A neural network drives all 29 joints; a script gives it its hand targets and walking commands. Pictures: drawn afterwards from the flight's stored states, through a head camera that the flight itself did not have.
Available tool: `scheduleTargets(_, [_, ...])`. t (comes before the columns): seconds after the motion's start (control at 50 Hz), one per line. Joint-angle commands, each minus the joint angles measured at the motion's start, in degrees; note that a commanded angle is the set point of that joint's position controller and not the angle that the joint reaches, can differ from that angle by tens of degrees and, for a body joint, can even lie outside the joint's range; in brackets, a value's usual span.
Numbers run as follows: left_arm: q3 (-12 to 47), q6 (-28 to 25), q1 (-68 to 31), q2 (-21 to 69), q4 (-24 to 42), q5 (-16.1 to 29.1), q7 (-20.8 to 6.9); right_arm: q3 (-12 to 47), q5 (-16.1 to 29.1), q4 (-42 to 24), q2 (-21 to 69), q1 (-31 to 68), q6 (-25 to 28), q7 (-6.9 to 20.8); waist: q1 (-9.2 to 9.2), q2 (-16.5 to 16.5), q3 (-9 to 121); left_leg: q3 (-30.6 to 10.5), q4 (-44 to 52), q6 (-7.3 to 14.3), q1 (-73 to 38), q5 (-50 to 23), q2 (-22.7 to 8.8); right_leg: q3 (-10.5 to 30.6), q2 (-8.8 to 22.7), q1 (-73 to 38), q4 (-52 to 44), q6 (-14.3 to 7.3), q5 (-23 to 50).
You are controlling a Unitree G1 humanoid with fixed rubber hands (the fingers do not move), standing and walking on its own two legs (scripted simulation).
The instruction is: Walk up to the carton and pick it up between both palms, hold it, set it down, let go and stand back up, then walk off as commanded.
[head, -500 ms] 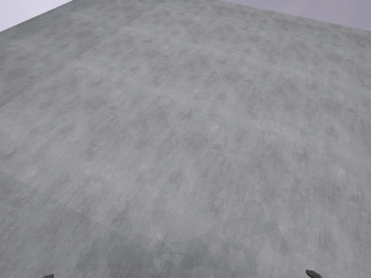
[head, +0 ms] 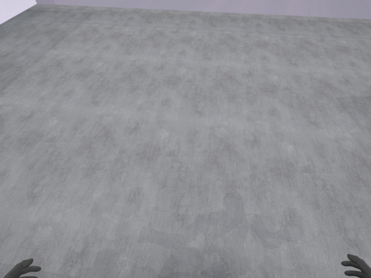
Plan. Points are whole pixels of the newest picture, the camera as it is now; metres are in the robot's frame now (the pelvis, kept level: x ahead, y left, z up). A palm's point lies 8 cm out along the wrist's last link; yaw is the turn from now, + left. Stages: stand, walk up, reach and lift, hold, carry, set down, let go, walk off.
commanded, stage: walk up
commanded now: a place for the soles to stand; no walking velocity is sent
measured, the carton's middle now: out of the picture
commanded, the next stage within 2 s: none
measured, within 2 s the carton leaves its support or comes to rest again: neither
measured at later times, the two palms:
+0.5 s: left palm (117, 158) +0.44 +0.21 -0.04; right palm out of the picture +0.02 -0.38 +0.01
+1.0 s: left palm (186, 124) +0.60 +0.01 -0.06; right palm out of the picture +0.16 -0.49 -0.04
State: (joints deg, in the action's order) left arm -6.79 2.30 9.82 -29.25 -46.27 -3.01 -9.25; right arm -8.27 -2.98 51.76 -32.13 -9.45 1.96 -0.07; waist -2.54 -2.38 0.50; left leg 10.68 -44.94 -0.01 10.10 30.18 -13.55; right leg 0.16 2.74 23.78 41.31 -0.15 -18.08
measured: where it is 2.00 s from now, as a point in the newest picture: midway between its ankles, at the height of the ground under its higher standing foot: (286, 210)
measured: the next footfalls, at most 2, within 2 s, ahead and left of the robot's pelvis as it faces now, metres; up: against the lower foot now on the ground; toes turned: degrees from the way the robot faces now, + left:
left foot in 0.24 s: +0.21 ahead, +0.05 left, +0.00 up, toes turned -12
right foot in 0.74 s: +0.24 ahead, -0.26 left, +0.00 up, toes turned -43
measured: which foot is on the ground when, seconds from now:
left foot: up 0.00-0.22, down 0.24-0.74, up 0.76-1.00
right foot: down 0.00-0.26, up 0.28-0.72, down 0.74-1.00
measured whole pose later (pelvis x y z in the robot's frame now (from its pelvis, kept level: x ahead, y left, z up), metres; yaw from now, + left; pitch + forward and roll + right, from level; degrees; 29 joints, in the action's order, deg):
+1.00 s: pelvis +0.31 -0.17 +0.02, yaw -48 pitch -2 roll -3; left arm -5.1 0.8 15.1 -25.2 -45.1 0.2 -5.2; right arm -3.4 -0.6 41.3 -28.0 -11.5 5.4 2.8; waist -2.4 -3.6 -5.7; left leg 0.4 -48.4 0.7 29.9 20.1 -7.3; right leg 4.2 -5.4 8.5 25.6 -1.9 -15.3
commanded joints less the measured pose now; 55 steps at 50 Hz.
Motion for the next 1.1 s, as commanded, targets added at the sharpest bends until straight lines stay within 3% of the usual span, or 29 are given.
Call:
scheduleTargets(0.0, [-4.6, -0.09, 2.15, -16.38, 4.37, 1.34, 1.67, 1.15, 1.54, -9.12, -7.12, 6.24, 2.53, 0.21, -1.7, 17.58, -3.65, -11.47, -16.1, -0.35, 29.61, 3.85, 9.75, 39.36, 10.78, -16.47, -31.67, -16.94, -2.03])
scheduleTargets(0.04, [-3.81, -0.25, -0.86, -12.71, 5.67, 1.37, 2.29, 0.33, 2.15, -6.4, -7.64, 0.77, 2.77, -0.11, 1.64, 13.18, 1.41, -9.89, -7.76, -0.55, 23.08, -1.08, 9.12, 25.88, 5.02, -18.29, -23.92, -12.85, 14.31])
scheduleTargets(0.08, [-2.96, -0.55, -2.99, -10.61, 7.77, 1.09, 1.92, 0.24, 2.08, -5.91, -7.15, -1.67, 3.0, -0.55, 2.67, 10.36, 3.57, -7.71, 0.2, -0.12, 14.04, -3.85, 11.03, 21.86, 2.17, -12.5, -22.55, -11.3, 15.82])
scheduleTargets(0.14, [-2.03, -1.08, -3.5, -9.59, 9.7, 0.83, 1.01, -0.17, 2.04, -6.8, -5.8, -2.7, 3.12, -0.99, 3.29, 9.87, 3.43, -7.25, 9.96, 1.16, 3.21, -9.71, 13.36, 23.73, 2.03, -1.99, -22.92, -11.39, 8.24])
scheduleTargets(0.16, [-1.72, -1.14, -6.09, -9.05, 10.72, 0.92, 0.76, -0.49, 1.98, -6.04, -5.3, -5.82, 3.45, -1.18, 5.59, 8.25, 3.5, -7.65, 15.8, 1.65, -5.73, -15.46, 13.27, 22.33, 0.47, 5.27, -20.4, -9.75, 2.63])
scheduleTargets(0.18, [-1.2, -1.2, -9.06, -7.31, 11.77, 0.9, 0.62, -1.11, 1.79, -4.58, -6.0, -11.99, 3.62, -1.53, 9.67, 5.16, 5.89, -8.99, 20.24, 2.11, -18.26, -21.4, 11.91, 19.95, -1.76, 13.96, -15.72, -6.98, -5.62])
scheduleTargets(0.2, [-0.41, -1.15, -6.9, -2.92, 12.04, 0.65, 0.87, -2.11, 0.96, -4.06, -8.84, -16.61, 3.61, -1.83, 11.49, -7.19, 8.07, -18.7, 25.29, 3.41, -25.4, -13.28, 5.27, 15.12, -7.14, 21.4, -4.49, -4.87, -13.87])
scheduleTargets(0.22, [-0.45, -0.83, -3.01, -1.4, 11.05, 0.42, 1.48, -3.16, 0.21, -5.32, -12.49, -14.36, 3.59, -2.18, 8.69, -14.33, 8.58, -33.32, 30.24, 4.98, -19.78, -2.97, -8.54, 12.39, -9.84, 21.29, 12.01, -1.87, -9.78])
scheduleTargets(0.24, [-1.34, -0.05, 0.68, -5.58, 9.3, 0.46, 1.81, -2.92, 0.81, -8.5, -12.47, -3.71, 3.45, -2.08, 3.11, -10.33, 3.22, -37.89, 38.32, 5.91, -6.11, 7.89, -14.76, 11.25, -4.99, 17.72, 16.13, 0.25, -4.93])
scheduleTargets(0.26, [-2.29, 0.3, 4.62, -9.1, 6.66, 0.0, 1.32, -2.22, 0.73, -9.56, -11.8, 3.79, 3.71, -1.75, -0.53, -6.5, -0.24, -35.3, 39.71, 6.39, -0.52, 12.61, -13.8, 9.31, -1.29, 14.48, 17.4, 0.59, -2.07])
scheduleTargets(0.3, [-2.17, -0.06, 2.62, -11.58, 5.27, 0.38, 0.37, -2.83, 1.23, -9.77, -10.79, 3.0, 4.96, -1.42, 0.68, -2.09, -3.48, -28.99, 38.8, 6.89, 2.41, 10.59, -10.76, 6.14, 2.46, 12.09, 18.45, 0.42, -2.15])
scheduleTargets(0.36, [-0.76, -0.68, 0.12, -7.36, 4.23, 1.2, -0.6, -2.18, 1.76, -7.84, -8.53, -1.69, 5.67, -0.98, 2.79, -3.04, -3.8, -12.93, 36.66, 2.22, 0.14, -6.26, -3.58, 3.19, 3.35, 11.1, 14.25, 0.97, 7.72])
scheduleTargets(0.4, [0.06, -0.95, -1.8, -4.73, 5.0, 2.07, -1.14, -1.94, 1.13, -6.87, -7.98, -3.7, 5.29, -0.22, 4.24, -4.77, -4.99, -6.62, 37.27, 1.54, -1.78, -10.25, -1.02, 0.33, 3.58, 11.24, 9.58, 1.58, 11.06])
scheduleTargets(0.52, [0.82, -1.39, -11.91, -4.49, 7.38, 1.89, -0.81, -2.5, 1.45, -6.43, -10.65, -9.92, 4.16, 1.11, 8.87, -3.53, -2.3, 0.54, 30.82, 3.87, -15.04, -31.1, -2.42, -4.44, 3.61, 12.26, -3.93, 0.78, 9.84])
scheduleTargets(0.6, [0.73, -1.47, -13.6, -4.85, 7.71, 1.69, -0.12, -2.62, 1.3, -7.34, -11.17, -9.25, 3.38, 1.25, 8.48, -4.48, 0.29, 3.1, 26.67, 5.71, -15.48, -37.48, -4.67, -6.36, 2.61, 5.7, -8.26, -0.82, 7.8])
scheduleTargets(0.64, [-0.06, -1.49, -10.57, -6.36, 7.39, 1.58, 0.24, -2.65, 1.1, -8.02, -11.93, -7.2, 2.82, 1.02, 5.26, -6.01, 1.68, 5.2, 21.48, 7.38, -11.68, -39.89, -5.49, -6.97, 1.38, -1.65, -7.94, -1.99, 5.59])
scheduleTargets(0.68, [-1.45, -1.7, -1.32, -8.73, 5.51, 1.49, 1.22, -2.2, 0.99, -8.47, -11.13, -5.86, 2.66, 0.78, -0.72, -2.89, 5.99, 6.98, 7.66, 6.68, -5.9, -40.9, -4.04, -6.57, -1.25, -14.22, -10.22, -4.54, 3.13])
scheduleTargets(0.7, [-2.78, -1.98, 6.88, -11.94, 3.1, 1.2, 2.14, -1.35, 1.04, -8.91, -8.72, -6.45, 2.81, 0.86, -4.99, 3.36, 11.27, 7.94, -6.84, 4.34, 2.97, -35.01, -0.12, -1.6, -0.82, -28.52, -13.56, -7.51, -0.49])
scheduleTargets(0.72, [-4.17, -2.01, 9.65, -15.83, 2.27, 1.55, 3.31, 0.68, 1.07, -10.35, -3.92, -7.24, 3.29, 1.14, -6.1, 16.62, 9.38, 5.46, -18.13, 2.07, 20.55, -4.72, 7.14, 15.86, 7.61, -37.99, -18.66, -11.9, -4.83])
scheduleTargets(0.74, [-4.53, -1.53, 7.98, -18.14, 3.69, 1.57, 3.7, 1.29, 2.39, -12.3, -4.3, -7.54, 3.51, 1.46, -4.57, 20.52, 6.81, -0.75, -23.76, -0.5, 34.17, 3.22, 12.81, 36.43, 13.83, -42.59, -24.94, -18.23, -3.69])
scheduleTargets(0.76, [-4.56, -1.01, 7.42, -16.67, 3.08, 2.85, 3.71, 0.98, 2.8, -12.86, -7.76, -3.33, 3.89, 1.66, -5.36, 14.02, 4.36, -8.62, -23.91, -0.28, 34.58, 2.13, 10.02, 38.66, 15.23, -39.19, -26.26, -20.8, -2.41])
scheduleTargets(0.8, [-3.07, -0.98, 2.72, -11.3, 4.61, 3.93, 4.83, 0.79, 3.27, -12.14, -8.11, -2.5, 4.88, 1.75, -1.67, 7.13, -0.98, -10.96, -19.47, 1.13, 32.91, -3.86, 6.26, 24.77, 11.17, -31.58, -23.62, -16.7, 14.47])
scheduleTargets(0.82, [-2.54, -1.48, 1.36, -9.45, 5.25, 4.27, 5.29, 0.93, 3.16, -11.64, -7.23, -4.64, 4.72, 1.82, 0.29, 6.59, -1.85, -10.6, -15.7, 1.54, 29.65, -5.41, 6.12, 19.5, 8.46, -27.98, -21.93, -14.36, 21.84])
scheduleTargets(0.86, [-1.82, -2.67, -0.87, -7.4, 6.32, 4.11, 5.28, 0.96, 2.74, -11.42, -6.7, -7.44, 4.28, 1.96, 3.37, 4.79, -1.77, -10.15, -8.67, 1.26, 20.2, -7.53, 5.9, 15.02, 4.57, -18.3, -21.94, -11.89, 28.03])
scheduleTargets(0.96, [-1.31, -4.24, -1.62, -8.88, 8.15, 2.71, 3.89, 0.83, 2.31, -12.56, -5.72, -4.64, 3.62, 2.6, 3.28, 11.23, -4.07, -8.4, 4.13, -0.14, 10.72, -17.63, 7.21, 15.97, 2.66, -2.74, -27.36, -11.6, 3.29])
scheduleTargets(1.0, [-1.05, -4.47, -0.81, -8.94, 8.19, 2.34, 3.72, 0.54, 2.16, -12.73, -5.63, -3.09, 4.06, 2.64, 2.74, 12.32, -5.61, -9.05, 8.83, -0.63, 7.59, -23.36, 7.66, 16.72, 2.09, -0.16, -26.61, -10.6, 0.08])
scheduleTargets(1.04, [-0.35, -4.59, 0.68, -8.52, 8.37, 2.11, 3.78, -0.04, 1.73, -11.34, -6.54, -5.54, 4.92, 1.97, 4.11, 8.84, -3.22, -10.26, 12.67, 0.07, 0.56, -22.99, 8.45, 17.06, 1.31, -0.01, -19.3, -9.17, 3.91])
scheduleTargets(1.06, [0.15, -4.52, 0.84, -7.66, 8.8, 2.11, 3.98, -0.53, 1.43, -10.15, -7.31, -10.21, 5.46, 1.64, 7.15, 5.19, -0.6, -10.24, 16.91, 1.21, -8.0, -23.04, 8.17, 14.66, -0.1, 3.61, -11.62, -7.75, 3.33])
scheduleTargets(1.08, [0.71, -4.69, 1.53, -5.31, 9.33, 2.06, 4.19, -1.58, 0.66, -8.71, -10.19, -17.96, 5.84, 1.15, 11.7, -1.93, 3.62, -15.73, 21.18, 3.32, -19.2, -15.58, 3.53, 10.49, -4.26, 10.1, 1.48, -5.24, 2.54])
